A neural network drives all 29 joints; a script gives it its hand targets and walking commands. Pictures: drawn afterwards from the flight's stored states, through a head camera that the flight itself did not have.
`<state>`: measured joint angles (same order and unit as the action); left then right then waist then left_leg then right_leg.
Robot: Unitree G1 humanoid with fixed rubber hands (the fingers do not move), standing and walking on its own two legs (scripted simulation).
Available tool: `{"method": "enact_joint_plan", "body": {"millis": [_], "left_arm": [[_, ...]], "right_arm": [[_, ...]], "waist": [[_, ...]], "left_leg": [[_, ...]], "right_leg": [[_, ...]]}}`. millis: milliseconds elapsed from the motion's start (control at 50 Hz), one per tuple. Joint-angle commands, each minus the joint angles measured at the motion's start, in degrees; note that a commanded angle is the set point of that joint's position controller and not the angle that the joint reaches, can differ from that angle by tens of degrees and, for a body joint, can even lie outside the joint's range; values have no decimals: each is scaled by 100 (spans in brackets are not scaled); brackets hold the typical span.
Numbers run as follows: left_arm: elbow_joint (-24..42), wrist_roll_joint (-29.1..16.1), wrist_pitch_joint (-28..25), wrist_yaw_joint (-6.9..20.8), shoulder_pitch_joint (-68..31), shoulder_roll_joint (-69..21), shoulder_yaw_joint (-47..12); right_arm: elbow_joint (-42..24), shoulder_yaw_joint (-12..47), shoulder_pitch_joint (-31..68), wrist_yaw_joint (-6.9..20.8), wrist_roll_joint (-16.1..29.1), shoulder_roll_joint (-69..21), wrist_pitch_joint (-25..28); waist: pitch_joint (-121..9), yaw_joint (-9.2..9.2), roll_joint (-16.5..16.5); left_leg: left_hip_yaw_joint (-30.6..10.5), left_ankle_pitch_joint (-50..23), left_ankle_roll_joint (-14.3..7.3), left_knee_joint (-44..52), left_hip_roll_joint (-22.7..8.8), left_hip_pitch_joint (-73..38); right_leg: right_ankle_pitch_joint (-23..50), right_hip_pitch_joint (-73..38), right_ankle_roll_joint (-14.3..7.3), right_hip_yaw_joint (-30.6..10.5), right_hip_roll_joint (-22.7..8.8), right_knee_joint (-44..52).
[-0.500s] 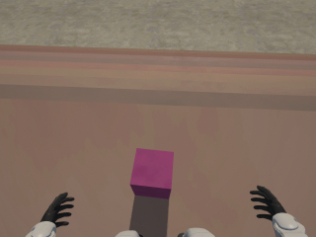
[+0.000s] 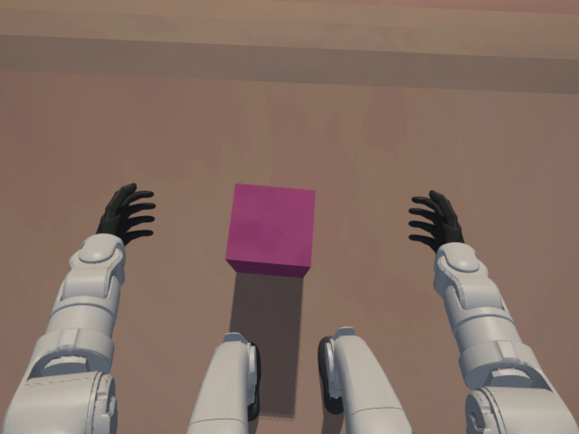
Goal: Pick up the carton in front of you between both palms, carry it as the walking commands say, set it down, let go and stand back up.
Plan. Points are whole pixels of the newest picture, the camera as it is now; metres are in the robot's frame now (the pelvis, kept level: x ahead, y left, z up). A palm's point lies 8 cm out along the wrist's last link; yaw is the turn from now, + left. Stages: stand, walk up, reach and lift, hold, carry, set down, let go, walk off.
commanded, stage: reach and lift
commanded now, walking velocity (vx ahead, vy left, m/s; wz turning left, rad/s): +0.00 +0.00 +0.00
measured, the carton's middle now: (272, 235) +0.48 +0.02 -0.57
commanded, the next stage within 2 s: none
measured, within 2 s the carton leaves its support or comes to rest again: neither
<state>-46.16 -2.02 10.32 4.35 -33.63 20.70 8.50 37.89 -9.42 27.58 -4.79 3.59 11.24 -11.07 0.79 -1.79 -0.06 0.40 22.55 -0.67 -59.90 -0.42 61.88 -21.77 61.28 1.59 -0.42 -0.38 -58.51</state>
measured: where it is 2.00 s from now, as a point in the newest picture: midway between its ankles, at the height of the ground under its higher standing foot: (291, 391)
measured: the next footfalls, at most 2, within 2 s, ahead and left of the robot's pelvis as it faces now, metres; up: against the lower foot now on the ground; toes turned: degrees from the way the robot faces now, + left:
none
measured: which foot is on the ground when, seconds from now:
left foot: down 0.00-1.00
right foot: down 0.00-1.00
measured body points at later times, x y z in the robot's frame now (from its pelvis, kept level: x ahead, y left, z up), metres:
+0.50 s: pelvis -0.03 +0.01 -0.04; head +0.30 +0.03 +0.26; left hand +0.53 +0.21 -0.16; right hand +0.48 -0.17 -0.16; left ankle +0.05 +0.11 -0.66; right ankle +0.05 -0.13 -0.66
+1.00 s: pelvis -0.06 -0.01 -0.24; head +0.30 +0.02 +0.02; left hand +0.51 +0.21 -0.41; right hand +0.47 -0.18 -0.41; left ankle +0.04 +0.11 -0.66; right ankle +0.05 -0.14 -0.66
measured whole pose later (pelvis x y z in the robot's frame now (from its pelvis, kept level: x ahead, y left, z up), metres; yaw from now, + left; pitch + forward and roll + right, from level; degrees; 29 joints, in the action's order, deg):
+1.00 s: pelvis -0.06 -0.01 -0.24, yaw -2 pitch +46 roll -4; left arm -61.9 -8.7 6.2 -0.2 -80.3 28.7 3.7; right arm 48.1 -12.9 70.4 -12.2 10.4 10.8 -7.1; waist 8.3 -2.4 -1.3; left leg -3.1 29.9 0.2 -110.0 0.5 126.0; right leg -30.0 123.9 2.6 0.5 1.4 -107.8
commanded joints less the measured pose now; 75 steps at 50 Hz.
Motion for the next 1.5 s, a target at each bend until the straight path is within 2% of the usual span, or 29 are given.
{"method": "enact_joint_plan", "body": {"millis": [0,140,240,300,360,420,480,520,580,680,800,900,1000,1080,1180,1280,1360,1420,1480], "left_arm": [[255,-26,-68,18,-1852,935,228],[-597,103,94,116,-4236,1166,366],[-1155,318,119,183,-5521,1253,484],[-1276,514,74,183,-5932,1240,572],[-1153,722,-15,150,-5966,1141,695],[-1035,869,-151,122,-5799,873,842],[-974,990,-332,78,-5493,577,1026],[-976,1044,-424,37,-5241,412,1119],[-1053,1069,-516,-39,-4874,258,1178],[-1002,792,-645,-218,-4821,444,999],[-675,-136,-724,-406,-5545,1104,148],[-659,-640,-597,-462,-6243,1500,-345],[-1325,-817,-448,-476,-6871,1659,-592],[-1962,-854,-493,-453,-7153,1639,-707],[-2356,-886,-633,-454,-7459,1664,-839],[-2109,-1105,-787,-574,-7777,1716,-1119],[-1712,-1293,-872,-695,-7699,1636,-1178],[-1623,-1262,-874,-760,-7445,1549,-1128],[-1790,-1162,-829,-771,-7161,1425,-1060]], "right_arm": [[-489,-271,1589,-159,27,568,43],[-65,-660,3684,-405,-80,317,-239],[190,-1081,4741,-493,-296,196,-288],[187,-1349,5013,-498,-478,160,-227],[48,-1528,4913,-442,-632,92,-93],[-4,-1652,4700,-325,-761,-91,122],[62,-1758,4454,-219,-896,-272,383],[164,-1808,4273,-177,-965,-333,519],[333,-1811,4048,-150,-1008,-388,657],[391,-1504,4108,-225,-742,-303,781],[231,-807,4673,-547,43,211,762],[181,-376,5350,-734,630,484,574],[671,-303,6054,-787,825,596,412],[1287,-351,6457,-716,760,625,473],[1845,-445,6802,-617,655,768,663],[1848,-267,7086,-620,892,1016,879],[1870,128,6994,-632,1177,907,975],[1769,236,6841,-620,1291,806,968],[1855,169,6621,-632,1237,772,936]], "waist": [[-3987,-7,309],[-4393,-119,346],[-4697,-232,462],[-5234,-274,564],[-5911,-289,687],[-6006,-248,778],[-5837,-197,812],[-5733,-170,785],[-5544,-114,649],[-5725,17,437],[-6891,-69,562],[-7129,-52,722],[-6178,-28,639],[-5277,-36,516],[-4702,-90,462],[-5363,-123,623],[-5791,35,446],[-5914,101,544],[-5598,90,578]], "left_leg": [[-218,-2354,180,366,231,-2116],[-99,-461,167,443,279,-1113],[-95,-155,154,330,332,-753],[-99,-614,149,262,375,-930],[-128,-1655,133,158,424,-1475],[-227,-2732,132,-67,414,-1737],[-342,-3507,132,-435,359,-1490],[-407,-3792,128,-760,334,-1113],[-441,-3746,113,-1279,313,-355],[-365,-3394,148,-2229,348,758],[-171,-2829,184,-3404,308,1314],[-2,-1835,188,-4035,238,1645],[19,-511,142,-4365,107,2510],[-90,10,110,-4644,1,3100],[-235,-75,111,-5038,-54,3379],[-284,-919,110,-5476,-47,2624],[-238,-1467,128,-5661,27,2369],[-223,-1796,122,-5751,52,1925],[-187,-1618,146,-5736,63,2122]], "right_leg": [[1715,-808,188,172,317,348],[346,-420,190,316,297,220],[179,-143,198,413,357,59],[524,-97,229,469,416,-2],[1192,-43,233,518,492,-21],[1720,522,218,530,529,-105],[2083,1339,216,512,534,-372],[2219,1865,228,496,538,-667],[2170,2556,281,478,549,-1198],[2042,3105,367,452,549,-2180],[2101,2733,319,463,508,-3438],[1467,2599,259,521,459,-4085],[440,2919,229,538,354,-4510],[18,3256,224,495,276,-4859],[137,3526,225,455,240,-5322],[760,3477,229,526,252,-5731],[1198,3304,238,586,295,-5966],[1226,3618,254,632,359,-5962],[1062,3835,255,627,397,-5899]]}}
